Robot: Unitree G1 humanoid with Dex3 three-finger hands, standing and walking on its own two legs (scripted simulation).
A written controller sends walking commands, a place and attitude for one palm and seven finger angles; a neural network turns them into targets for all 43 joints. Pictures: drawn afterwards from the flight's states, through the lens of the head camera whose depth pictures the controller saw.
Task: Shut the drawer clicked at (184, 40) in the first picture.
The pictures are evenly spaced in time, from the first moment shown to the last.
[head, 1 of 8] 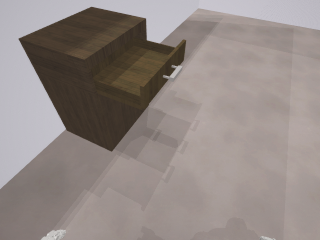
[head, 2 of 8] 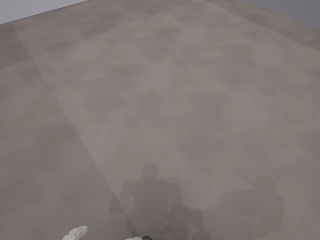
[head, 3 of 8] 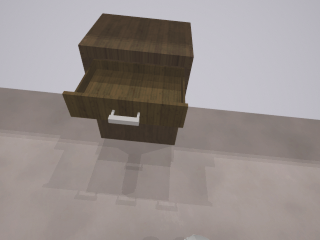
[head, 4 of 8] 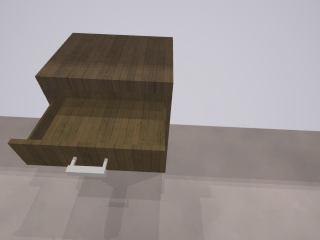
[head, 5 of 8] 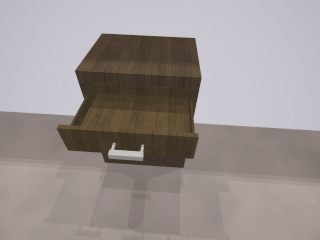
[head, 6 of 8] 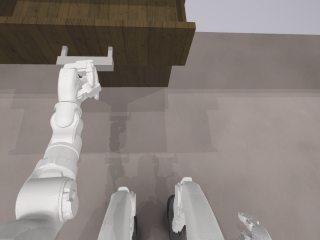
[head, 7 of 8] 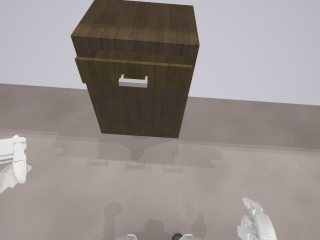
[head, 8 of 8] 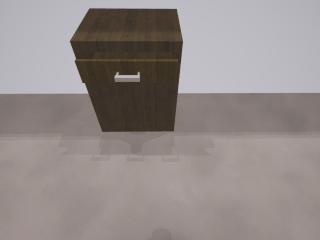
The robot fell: no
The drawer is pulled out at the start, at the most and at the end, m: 0.30 0.30 0.08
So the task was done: no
